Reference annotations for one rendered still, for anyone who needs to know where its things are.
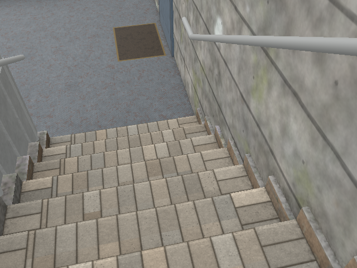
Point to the stairs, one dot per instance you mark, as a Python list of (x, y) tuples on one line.
[(153, 195)]

